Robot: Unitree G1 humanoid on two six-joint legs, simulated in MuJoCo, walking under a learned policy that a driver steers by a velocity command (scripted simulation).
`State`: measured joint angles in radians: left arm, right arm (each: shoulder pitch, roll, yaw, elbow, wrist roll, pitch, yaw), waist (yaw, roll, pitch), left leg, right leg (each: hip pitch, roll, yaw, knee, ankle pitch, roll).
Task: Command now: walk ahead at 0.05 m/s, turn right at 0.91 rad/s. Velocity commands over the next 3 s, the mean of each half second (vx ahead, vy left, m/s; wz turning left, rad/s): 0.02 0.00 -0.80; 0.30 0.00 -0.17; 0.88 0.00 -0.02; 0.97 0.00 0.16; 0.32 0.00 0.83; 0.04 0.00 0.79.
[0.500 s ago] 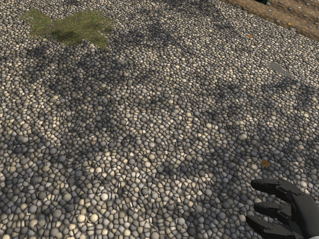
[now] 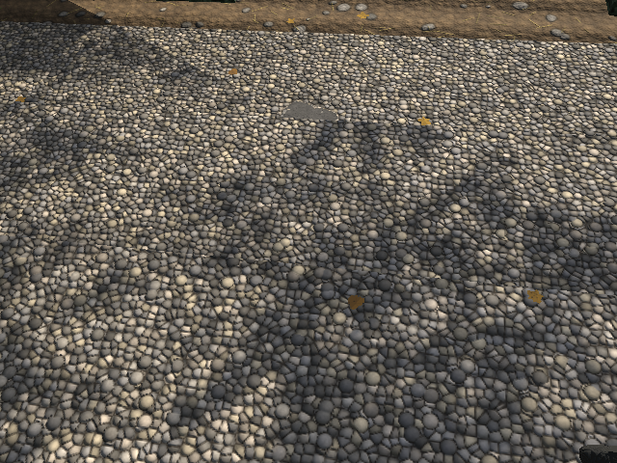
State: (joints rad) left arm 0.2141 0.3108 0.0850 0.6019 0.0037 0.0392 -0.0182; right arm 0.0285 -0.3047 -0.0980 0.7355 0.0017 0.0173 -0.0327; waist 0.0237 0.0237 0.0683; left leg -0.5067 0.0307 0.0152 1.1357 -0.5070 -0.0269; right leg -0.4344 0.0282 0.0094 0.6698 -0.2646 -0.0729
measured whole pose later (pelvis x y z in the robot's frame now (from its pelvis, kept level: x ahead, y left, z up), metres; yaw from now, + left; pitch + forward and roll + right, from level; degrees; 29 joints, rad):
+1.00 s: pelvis +0.07 +0.03 +0.01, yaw -27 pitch +3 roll -1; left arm 0.33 0.26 0.04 0.69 -0.02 -0.05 0.00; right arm 0.26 -0.30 -0.03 0.71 0.05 -0.04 0.02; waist 0.00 0.04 -0.02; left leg -0.38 -0.01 -0.04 0.74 -0.35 0.05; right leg -0.13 0.03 -0.02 0.41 -0.34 -0.03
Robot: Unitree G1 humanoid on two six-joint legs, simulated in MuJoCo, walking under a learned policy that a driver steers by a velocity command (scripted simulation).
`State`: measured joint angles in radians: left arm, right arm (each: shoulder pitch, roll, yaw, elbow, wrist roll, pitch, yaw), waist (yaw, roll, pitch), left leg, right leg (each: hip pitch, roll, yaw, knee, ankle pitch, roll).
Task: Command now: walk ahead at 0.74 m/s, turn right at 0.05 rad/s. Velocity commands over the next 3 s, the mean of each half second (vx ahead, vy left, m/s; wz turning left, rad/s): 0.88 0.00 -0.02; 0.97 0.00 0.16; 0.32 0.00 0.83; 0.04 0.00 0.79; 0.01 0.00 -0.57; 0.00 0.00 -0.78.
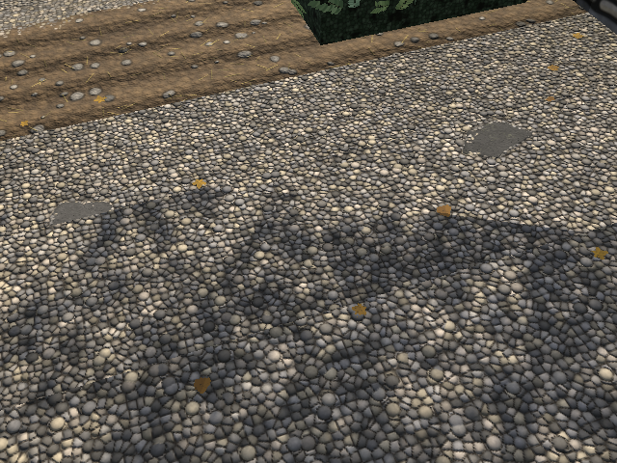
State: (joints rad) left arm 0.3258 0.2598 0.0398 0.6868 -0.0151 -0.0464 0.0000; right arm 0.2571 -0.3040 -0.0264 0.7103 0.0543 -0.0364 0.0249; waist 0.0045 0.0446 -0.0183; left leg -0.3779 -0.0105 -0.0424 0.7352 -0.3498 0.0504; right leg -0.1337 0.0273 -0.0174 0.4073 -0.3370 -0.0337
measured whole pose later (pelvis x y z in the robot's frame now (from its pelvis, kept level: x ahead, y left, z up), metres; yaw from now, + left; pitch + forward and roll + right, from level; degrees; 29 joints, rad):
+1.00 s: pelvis +0.81 +0.11 -0.16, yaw +6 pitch -2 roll -2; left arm 0.31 0.27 0.06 0.82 -0.01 -0.13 -0.06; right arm 0.27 -0.27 -0.05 0.83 0.05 -0.04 0.01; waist 0.04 0.04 0.05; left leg -0.44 0.02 -0.12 1.34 -0.31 0.12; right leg -0.31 0.03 -0.12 0.64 -0.30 -0.05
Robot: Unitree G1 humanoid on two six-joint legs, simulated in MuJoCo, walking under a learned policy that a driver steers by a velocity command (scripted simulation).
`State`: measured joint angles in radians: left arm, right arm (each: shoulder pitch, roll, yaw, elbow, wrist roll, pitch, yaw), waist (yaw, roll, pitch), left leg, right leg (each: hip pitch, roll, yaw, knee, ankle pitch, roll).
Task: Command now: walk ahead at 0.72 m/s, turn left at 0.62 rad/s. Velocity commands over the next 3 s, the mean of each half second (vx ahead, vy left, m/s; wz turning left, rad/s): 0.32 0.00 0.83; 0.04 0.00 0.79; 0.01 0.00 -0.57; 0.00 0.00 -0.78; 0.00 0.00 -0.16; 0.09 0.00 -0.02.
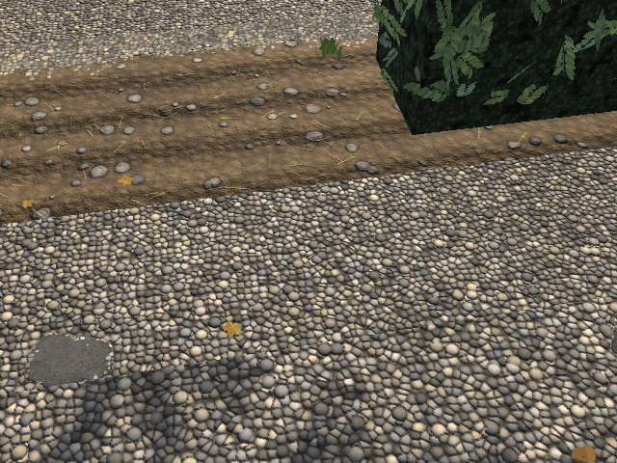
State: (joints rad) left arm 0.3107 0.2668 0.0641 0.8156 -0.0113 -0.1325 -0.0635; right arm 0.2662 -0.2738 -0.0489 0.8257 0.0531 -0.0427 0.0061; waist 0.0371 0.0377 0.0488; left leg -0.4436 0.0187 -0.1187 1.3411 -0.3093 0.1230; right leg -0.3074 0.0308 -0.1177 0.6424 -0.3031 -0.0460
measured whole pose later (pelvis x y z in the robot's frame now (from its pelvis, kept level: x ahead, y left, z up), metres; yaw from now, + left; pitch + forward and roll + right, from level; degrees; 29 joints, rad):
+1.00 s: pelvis +0.47 -0.01 -0.13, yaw +50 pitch +0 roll +1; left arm 0.13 0.24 0.06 0.65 0.02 0.01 -0.01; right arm 0.23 -0.34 -0.08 0.67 0.01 0.07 -0.04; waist 0.02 0.00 0.05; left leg -0.48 -0.08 -0.15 1.09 -0.47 -0.09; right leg -0.36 0.04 0.11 0.48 -0.12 -0.02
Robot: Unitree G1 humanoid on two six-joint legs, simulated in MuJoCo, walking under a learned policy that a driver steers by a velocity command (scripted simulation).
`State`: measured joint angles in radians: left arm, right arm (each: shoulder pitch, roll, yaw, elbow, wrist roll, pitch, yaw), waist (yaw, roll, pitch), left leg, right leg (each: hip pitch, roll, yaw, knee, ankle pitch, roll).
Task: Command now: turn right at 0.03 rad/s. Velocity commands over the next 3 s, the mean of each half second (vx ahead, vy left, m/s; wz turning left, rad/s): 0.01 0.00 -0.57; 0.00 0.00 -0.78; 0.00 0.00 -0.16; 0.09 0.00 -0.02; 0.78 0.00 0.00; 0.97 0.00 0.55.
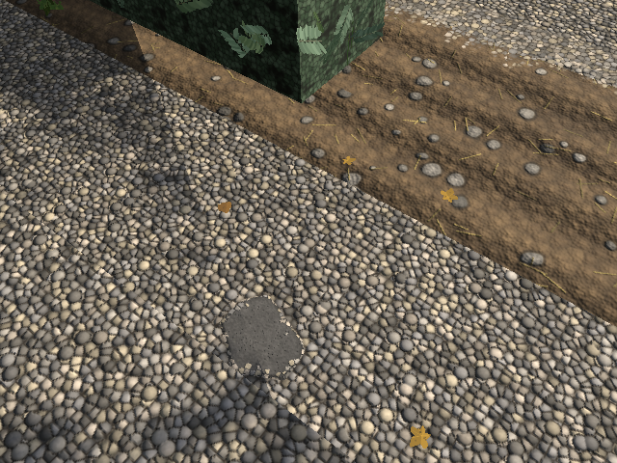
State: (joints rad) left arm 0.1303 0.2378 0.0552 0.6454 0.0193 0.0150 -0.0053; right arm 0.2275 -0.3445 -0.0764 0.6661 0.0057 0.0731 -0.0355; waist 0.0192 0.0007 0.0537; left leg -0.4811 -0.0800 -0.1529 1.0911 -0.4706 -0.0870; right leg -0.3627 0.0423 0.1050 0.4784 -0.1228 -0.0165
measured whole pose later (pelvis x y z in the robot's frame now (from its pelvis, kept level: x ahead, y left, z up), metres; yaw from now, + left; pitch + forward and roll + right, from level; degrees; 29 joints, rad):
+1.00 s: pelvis +0.03 -0.06 +0.00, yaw -46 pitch +2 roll +1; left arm 0.18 0.34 0.05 0.57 -0.01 0.06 0.03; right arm 0.12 -0.33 -0.07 0.75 0.00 0.01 0.00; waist 0.01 0.00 0.04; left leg -0.42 -0.03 -0.10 0.70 -0.31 -0.06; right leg -0.30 0.13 0.24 0.56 -0.27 -0.05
